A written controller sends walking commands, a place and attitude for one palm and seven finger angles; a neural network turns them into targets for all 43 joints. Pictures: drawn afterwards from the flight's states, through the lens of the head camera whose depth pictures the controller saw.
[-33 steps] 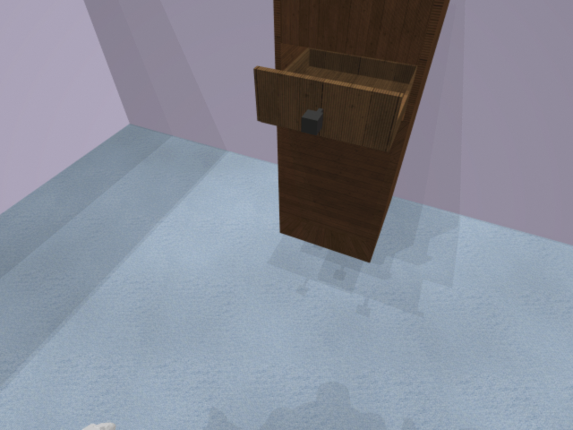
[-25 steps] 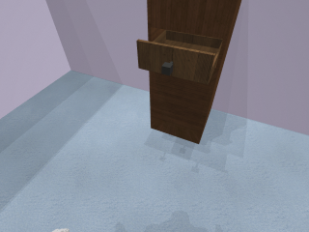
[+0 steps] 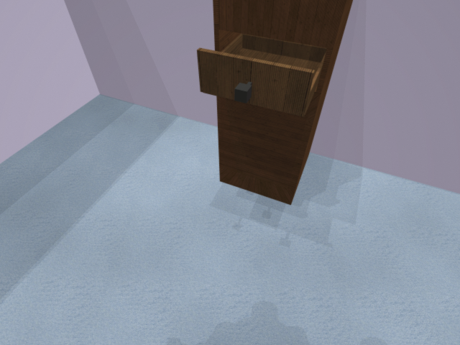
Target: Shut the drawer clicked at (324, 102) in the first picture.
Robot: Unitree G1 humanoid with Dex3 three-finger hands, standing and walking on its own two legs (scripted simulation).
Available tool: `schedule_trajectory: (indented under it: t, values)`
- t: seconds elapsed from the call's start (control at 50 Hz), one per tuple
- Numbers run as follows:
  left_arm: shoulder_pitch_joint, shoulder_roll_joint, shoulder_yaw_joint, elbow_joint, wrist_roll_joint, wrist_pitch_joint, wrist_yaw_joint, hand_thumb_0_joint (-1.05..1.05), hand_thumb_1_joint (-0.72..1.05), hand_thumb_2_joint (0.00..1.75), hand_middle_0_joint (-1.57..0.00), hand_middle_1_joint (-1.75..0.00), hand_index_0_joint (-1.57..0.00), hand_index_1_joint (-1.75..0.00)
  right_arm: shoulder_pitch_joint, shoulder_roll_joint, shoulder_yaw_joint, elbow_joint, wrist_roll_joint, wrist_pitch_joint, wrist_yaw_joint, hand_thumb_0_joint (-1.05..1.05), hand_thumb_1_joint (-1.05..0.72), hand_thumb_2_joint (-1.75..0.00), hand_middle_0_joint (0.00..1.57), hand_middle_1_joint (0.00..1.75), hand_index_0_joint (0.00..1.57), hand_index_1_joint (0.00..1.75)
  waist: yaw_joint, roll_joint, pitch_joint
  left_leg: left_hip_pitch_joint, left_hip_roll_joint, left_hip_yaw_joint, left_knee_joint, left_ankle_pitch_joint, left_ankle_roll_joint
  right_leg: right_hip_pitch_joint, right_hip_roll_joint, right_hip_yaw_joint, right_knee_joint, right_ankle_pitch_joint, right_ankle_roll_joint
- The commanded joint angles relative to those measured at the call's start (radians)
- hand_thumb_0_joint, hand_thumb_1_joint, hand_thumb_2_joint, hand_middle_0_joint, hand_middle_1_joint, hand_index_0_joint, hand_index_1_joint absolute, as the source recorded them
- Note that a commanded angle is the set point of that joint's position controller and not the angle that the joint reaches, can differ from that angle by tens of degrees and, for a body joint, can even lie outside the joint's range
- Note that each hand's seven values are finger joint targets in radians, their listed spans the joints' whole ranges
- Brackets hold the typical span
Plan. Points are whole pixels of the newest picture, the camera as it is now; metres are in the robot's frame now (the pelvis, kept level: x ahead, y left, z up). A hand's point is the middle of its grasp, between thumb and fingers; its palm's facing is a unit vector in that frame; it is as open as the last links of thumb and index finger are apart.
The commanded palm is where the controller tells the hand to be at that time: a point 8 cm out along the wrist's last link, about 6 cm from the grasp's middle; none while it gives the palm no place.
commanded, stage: stand and wait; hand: left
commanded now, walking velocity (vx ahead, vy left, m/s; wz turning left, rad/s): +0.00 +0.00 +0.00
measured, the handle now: (245, 89) +0.85 +0.00 +0.01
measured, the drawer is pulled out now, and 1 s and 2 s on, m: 0.18 0.18 0.18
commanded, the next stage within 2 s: look at it before walking up in 0.16 s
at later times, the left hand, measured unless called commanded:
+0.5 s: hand out of the picture +0.08 +0.25 -0.15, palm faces -0.02 -0.95 -0.33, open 7.4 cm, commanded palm none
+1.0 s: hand out of the picture +0.08 +0.25 -0.16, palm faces -0.02 -0.94 -0.33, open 7.4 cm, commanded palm none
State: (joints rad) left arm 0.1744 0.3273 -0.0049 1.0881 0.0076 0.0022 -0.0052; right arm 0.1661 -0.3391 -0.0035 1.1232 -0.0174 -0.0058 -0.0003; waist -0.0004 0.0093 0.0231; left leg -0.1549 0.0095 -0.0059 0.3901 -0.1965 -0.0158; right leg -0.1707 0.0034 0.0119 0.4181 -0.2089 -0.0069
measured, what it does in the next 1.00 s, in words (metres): stands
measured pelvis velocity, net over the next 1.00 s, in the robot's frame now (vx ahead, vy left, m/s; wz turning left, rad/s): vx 0.02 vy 0.00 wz -0.03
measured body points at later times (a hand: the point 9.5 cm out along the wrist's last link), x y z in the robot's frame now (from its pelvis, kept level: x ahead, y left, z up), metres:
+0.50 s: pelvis +0.01 +0.00 +0.00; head +0.01 +0.00 +0.45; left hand +0.08 +0.29 -0.13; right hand +0.08 -0.29 -0.14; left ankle +0.01 +0.13 -0.74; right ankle +0.01 -0.11 -0.74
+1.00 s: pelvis +0.02 +0.00 +0.00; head +0.02 +0.00 +0.45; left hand +0.09 +0.30 -0.13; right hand +0.10 -0.29 -0.14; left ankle +0.01 +0.13 -0.74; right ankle +0.01 -0.11 -0.74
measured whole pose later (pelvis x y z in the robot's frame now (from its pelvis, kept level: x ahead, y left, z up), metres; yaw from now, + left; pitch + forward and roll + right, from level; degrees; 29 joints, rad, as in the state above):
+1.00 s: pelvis +0.02 +0.00 +0.00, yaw -2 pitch -1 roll +0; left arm 0.16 0.32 0.00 1.08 0.01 0.01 0.00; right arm 0.12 -0.32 0.00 1.11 -0.02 -0.01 -0.01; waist 0.02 0.00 0.03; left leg -0.12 0.01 0.02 0.36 -0.21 -0.01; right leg -0.15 0.01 0.04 0.39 -0.22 0.00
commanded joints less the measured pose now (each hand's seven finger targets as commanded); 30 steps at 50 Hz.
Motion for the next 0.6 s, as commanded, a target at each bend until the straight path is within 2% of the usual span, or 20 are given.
schedule_trajectory:
  t: [0.0,0.1,0.32,0.46,0.58]
  values:
    - [-0.056,0.211,0.041,-0.063,0.001,-0.029,0.015,0.00,0.90,0.90,-0.20,-0.30,-0.20,-0.30,-0.062,-0.187,-0.033,-0.068,0.006,-0.028,-0.013,0.00,-0.90,-0.90,0.20,0.30,0.20,0.30,0.000,-0.025,-0.017,-0.019,0.096,-0.090,-0.079,0.023,0.038,-0.023,-0.117,0.128,-0.109,-0.027,-0.032]
    - [-0.053,0.207,0.041,-0.060,0.002,-0.028,0.015,0.00,0.90,0.90,-0.20,-0.30,-0.20,-0.30,-0.059,-0.186,-0.033,-0.062,0.005,-0.028,-0.013,0.00,-0.90,-0.90,0.20,0.30,0.20,0.30,0.000,-0.023,-0.010,-0.018,0.098,-0.089,-0.082,0.022,0.039,-0.031,-0.116,0.130,-0.113,-0.032,-0.031]
    - [-0.056,0.207,0.043,-0.062,0.002,-0.032,0.017,0.00,0.90,0.90,-0.20,-0.30,-0.20,-0.30,-0.062,-0.185,-0.034,-0.063,0.007,-0.032,-0.015,0.00,-0.90,-0.90,0.20,0.30,0.20,0.30,0.000,-0.018,-0.040,0.010,0.107,-0.088,-0.077,0.103,0.037,-0.002,-0.116,0.117,-0.093,0.088,-0.031]
    - [-0.056,0.205,0.041,-0.061,0.004,-0.031,0.016,0.00,0.90,0.90,-0.20,-0.30,-0.20,-0.30,-0.075,-0.186,-0.032,-0.063,0.007,-0.032,-0.016,0.00,-0.90,-0.90,0.20,0.30,0.20,0.30,0.003,-0.010,-0.030,0.008,0.107,-0.089,-0.088,0.095,0.038,-0.001,-0.116,0.114,-0.098,0.080,-0.027]
    - [-0.055,0.206,0.042,-0.061,0.004,-0.033,0.016,0.00,0.90,0.90,-0.20,-0.30,-0.20,-0.30,-0.077,-0.187,-0.034,-0.064,0.007,-0.032,-0.016,0.00,-0.90,-0.90,0.20,0.30,0.20,0.30,0.000,-0.017,-0.052,0.031,0.108,-0.089,-0.084,0.122,0.037,0.012,-0.119,0.113,-0.099,0.116,-0.027]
